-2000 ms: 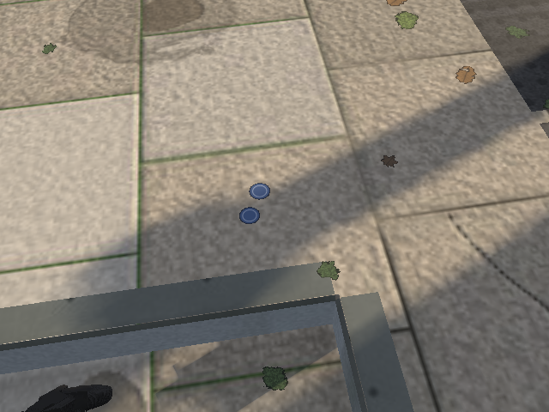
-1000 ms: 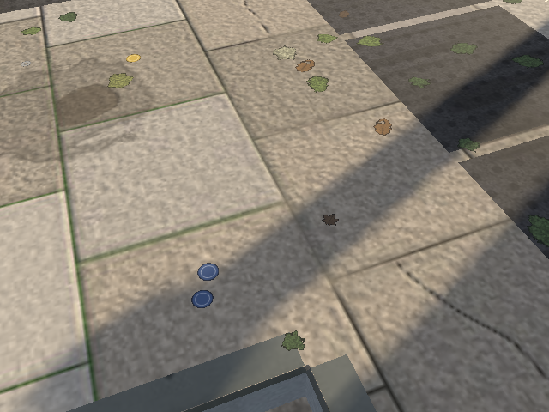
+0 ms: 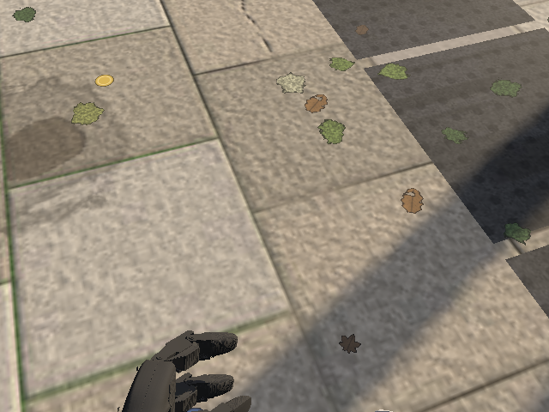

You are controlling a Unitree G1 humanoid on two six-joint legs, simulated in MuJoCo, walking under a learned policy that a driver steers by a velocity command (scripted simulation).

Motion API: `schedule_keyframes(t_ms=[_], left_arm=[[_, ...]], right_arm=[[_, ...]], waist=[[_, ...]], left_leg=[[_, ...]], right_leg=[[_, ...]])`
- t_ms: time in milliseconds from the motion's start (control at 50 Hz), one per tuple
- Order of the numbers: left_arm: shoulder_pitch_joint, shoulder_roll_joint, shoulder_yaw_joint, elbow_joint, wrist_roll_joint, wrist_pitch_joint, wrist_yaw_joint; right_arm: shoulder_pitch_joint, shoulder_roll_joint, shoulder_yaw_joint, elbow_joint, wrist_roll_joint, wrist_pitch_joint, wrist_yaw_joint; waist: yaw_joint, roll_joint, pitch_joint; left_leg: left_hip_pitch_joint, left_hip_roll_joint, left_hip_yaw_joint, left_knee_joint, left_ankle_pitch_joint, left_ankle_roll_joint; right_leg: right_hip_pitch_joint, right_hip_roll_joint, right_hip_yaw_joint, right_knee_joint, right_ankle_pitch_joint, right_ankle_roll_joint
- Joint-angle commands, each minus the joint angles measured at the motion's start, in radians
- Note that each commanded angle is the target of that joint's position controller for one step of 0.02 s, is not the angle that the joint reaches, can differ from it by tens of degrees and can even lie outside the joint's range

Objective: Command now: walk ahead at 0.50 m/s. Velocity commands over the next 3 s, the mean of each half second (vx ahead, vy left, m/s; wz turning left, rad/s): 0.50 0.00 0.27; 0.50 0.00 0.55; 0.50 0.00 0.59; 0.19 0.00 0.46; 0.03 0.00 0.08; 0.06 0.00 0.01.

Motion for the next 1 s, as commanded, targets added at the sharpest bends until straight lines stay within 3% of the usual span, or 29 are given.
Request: schedule_keyframes(t_ms=[20,40,60,80,100,120,140,160,200,220,260,280,360,400,460,520,560,580,600,620,640,660,680,700,760,800,880,940,1000], left_arm=[[0.443,0.400,0.163,0.059,0.043,-0.003,-0.003],[0.570,0.388,0.162,0.123,0.067,0.012,0.019],[0.497,0.313,0.151,0.146,0.056,0.012,0.029],[0.404,0.258,0.143,0.171,0.005,0.012,0.023],[0.339,0.186,0.128,0.213,0.004,0.001,0.013],[0.291,0.109,0.112,0.244,0.036,-0.006,0.009],[0.251,0.046,0.098,0.268,0.052,-0.009,0.003],[0.242,0.028,0.094,0.286,0.044,-0.016,0.002],[0.239,0.068,0.107,0.319,0.028,-0.025,0.004],[0.227,0.124,0.122,0.317,0.026,-0.026,0.009],[0.225,0.158,0.125,0.313,0.046,-0.043,0.034],[0.236,0.182,0.131,0.319,0.044,-0.049,0.048],[0.326,0.287,0.163,0.324,0.022,-0.046,0.083],[0.353,0.308,0.174,0.330,0.015,-0.030,0.083],[0.341,0.316,0.188,0.317,0.007,-0.004,0.068],[0.317,0.364,0.205,0.312,-0.003,0.016,0.063],[0.284,0.382,0.209,0.297,-0.010,0.034,0.064],[0.288,0.340,0.192,0.271,0.013,0.025,0.066],[0.357,0.199,0.147,0.206,0.038,-0.004,0.058],[0.252,0.268,0.159,0.191,0.003,-0.046,0.045],[0.161,0.302,0.166,0.158,-0.027,-0.071,0.036],[0.142,0.288,0.160,0.158,-0.014,-0.084,0.043],[0.137,0.295,0.165,0.160,0.008,-0.086,0.047],[0.161,0.302,0.172,0.159,0.009,-0.075,0.043],[0.160,0.281,0.172,0.144,0.029,-0.039,0.038],[0.082,0.256,0.160,0.122,0.036,-0.030,0.041],[-0.072,0.230,0.145,0.089,0.021,-0.036,0.030],[-0.122,0.257,0.155,0.063,0.009,-0.044,0.020],[-0.088,0.296,0.175,0.064,0.007,-0.059,0.012]], right_arm=[[0.084,-0.141,-0.036,-0.061,-0.017,-0.049,0.010],[0.060,-0.130,-0.039,-0.023,-0.020,-0.094,0.056],[0.027,-0.122,-0.066,-0.045,0.015,-0.119,0.096],[-0.147,-0.101,-0.057,-0.127,0.034,-0.106,0.100],[-0.293,-0.082,-0.048,-0.203,0.032,-0.089,0.087],[-0.317,-0.089,-0.051,-0.230,0.036,-0.067,0.070],[-0.241,-0.066,-0.042,-0.226,0.046,-0.052,0.066],[-0.190,-0.052,-0.034,-0.229,0.042,-0.038,0.061],[-0.204,-0.033,-0.019,-0.261,0.034,-0.033,0.052],[-0.221,-0.060,-0.021,-0.278,0.030,-0.028,0.047],[-0.281,-0.128,-0.045,-0.295,0.008,-0.034,0.047],[-0.294,-0.145,-0.054,-0.302,0.006,-0.037,0.048],[-0.440,-0.120,-0.052,-0.343,0.023,-0.036,0.069],[-0.500,-0.108,-0.051,-0.369,0.022,-0.036,0.081],[-0.540,-0.118,-0.059,-0.390,0.019,-0.033,0.101],[-0.478,-0.159,-0.086,-0.404,0.012,-0.029,0.106],[-0.213,-0.254,-0.141,-0.343,0.019,-0.027,0.095],[-0.069,-0.342,-0.175,-0.313,0.018,-0.021,0.074],[-0.107,-0.424,-0.181,-0.324,0.021,-0.036,0.071],[-0.096,-0.331,-0.155,-0.346,0.014,-0.055,0.075],[-0.114,-0.278,-0.139,-0.341,0.005,-0.068,0.077],[-0.160,-0.259,-0.133,-0.349,0.008,-0.078,0.076],[-0.216,-0.237,-0.126,-0.361,0.008,-0.079,0.077],[-0.246,-0.213,-0.114,-0.381,-0.001,-0.080,0.072],[-0.247,-0.236,-0.115,-0.389,0.005,-0.084,0.056],[-0.223,-0.262,-0.122,-0.383,0.007,-0.081,0.040],[-0.167,-0.273,-0.126,-0.359,0.017,-0.073,0.028],[-0.126,-0.272,-0.129,-0.339,0.025,-0.066,0.026],[-0.136,-0.266,-0.133,-0.340,0.025,-0.053,0.017]], waist=[[0.187,-0.152,-0.442],[0.231,-0.401,-0.584],[0.179,-0.254,-0.474],[0.137,-0.153,-0.235],[0.102,-0.049,-0.044],[0.046,-0.035,-0.003],[-0.008,-0.076,0.013],[-0.040,-0.098,0.023],[-0.065,-0.087,0.050],[-0.076,-0.067,0.075],[-0.055,-0.103,0.045],[-0.050,-0.111,0.033],[0.041,-0.084,0.031],[0.076,-0.092,0.058],[0.095,-0.075,0.094],[0.042,-0.118,0.044],[-0.100,-0.089,-0.095],[-0.150,0.021,-0.182],[-0.029,0.276,-0.260],[-0.085,0.156,-0.351],[-0.100,0.114,-0.239],[-0.065,0.018,-0.174],[-0.028,-0.020,-0.128],[0.006,-0.015,-0.116],[0.032,-0.015,-0.071],[0.016,-0.007,-0.029],[-0.044,0.057,-0.002],[-0.063,0.073,-0.003],[-0.034,0.100,-0.010]], left_leg=[[-0.435,-0.016,-0.097,0.820,1.021,0.044],[-0.594,-0.253,-0.239,1.241,0.055,0.013],[-0.724,-0.237,-0.372,1.498,-0.001,0.016],[-0.840,-0.174,-0.252,1.543,-0.031,0.040],[-0.914,-0.109,-0.186,1.532,-0.017,0.076],[-0.870,-0.056,-0.175,1.534,0.019,0.098],[-0.852,-0.057,-0.196,1.575,0.032,0.118],[-0.881,-0.060,-0.208,1.599,0.078,0.130],[-0.948,-0.049,-0.213,1.466,0.139,0.125],[-0.946,-0.040,-0.177,1.275,0.154,0.096],[-0.901,-0.037,-0.118,1.094,0.307,0.039],[-0.893,-0.031,-0.096,1.001,0.346,0.013],[-0.883,0.015,-0.026,0.649,0.398,-0.004],[-0.944,0.036,-0.029,0.561,0.364,0.010],[-0.949,0.036,0.013,0.460,0.274,0.042],[-0.782,-0.049,0.104,0.440,0.110,0.093],[-0.423,-0.150,0.137,0.347,0.132,0.150],[-0.108,-0.035,-0.078,0.349,0.129,0.206],[0.170,0.212,-0.664,0.201,-0.086,0.397],[0.191,0.259,-0.835,0.071,-0.133,0.401],[0.122,0.233,-0.685,0.081,-0.019,0.343],[0.004,0.188,-0.554,0.104,0.114,0.308],[-0.119,0.147,-0.460,0.101,0.220,0.280],[-0.201,0.122,-0.411,0.080,0.276,0.268],[-0.325,0.098,-0.354,0.036,0.355,0.279],[-0.388,0.071,-0.305,0.023,0.354,0.267],[-0.444,0.010,-0.256,0.050,0.248,0.200],[-0.378,0.040,-0.325,0.100,0.200,0.183],[-0.289,0.074,-0.406,0.191,0.207,0.159]], right_leg=[[1.040,-0.196,0.648,-0.441,0.163,-0.251],[1.182,-0.319,1.124,-0.821,0.207,-0.346],[1.053,-0.350,1.106,-0.862,0.023,-0.289],[0.868,-0.323,0.936,-0.838,-0.133,-0.213],[0.659,-0.295,0.715,-0.805,-0.131,-0.155],[0.547,-0.253,0.527,-0.805,-0.079,-0.111],[0.500,-0.216,0.410,-0.801,-0.055,-0.086],[0.488,-0.218,0.363,-0.850,-0.033,-0.066],[0.490,-0.192,0.205,-0.920,0.072,-0.041],[0.485,-0.156,0.097,-0.965,0.093,-0.038],[0.526,-0.128,0.010,-1.034,0.234,-0.053],[0.568,-0.117,-0.024,-1.048,0.264,-0.061],[0.795,-0.189,-0.033,-1.099,0.274,-0.071],[0.945,-0.255,-0.022,-1.094,0.280,-0.076],[1.066,-0.280,-0.054,-1.054,0.327,-0.068],[1.108,-0.266,-0.093,-0.872,0.847,-0.047],[1.018,-0.197,-0.134,-0.506,0.973,-0.005],[0.732,-0.148,-0.119,-0.210,0.646,0.040],[0.295,0.074,-0.012,0.133,-0.204,0.102],[0.210,0.072,0.213,0.240,-0.240,0.083],[0.134,0.021,0.225,0.235,-0.148,0.054],[0.146,-0.026,0.227,0.158,-0.069,0.039],[0.200,-0.054,0.222,0.071,-0.027,0.041],[0.261,-0.074,0.232,0.024,0.011,0.045],[0.286,-0.069,0.206,-0.106,0.054,0.094],[0.277,-0.050,0.186,-0.254,0.144,0.125],[0.386,0.022,0.163,-0.572,0.394,0.134],[0.416,0.040,0.188,-0.667,0.407,0.123],[0.457,0.040,0.209,-0.722,0.316,0.088]])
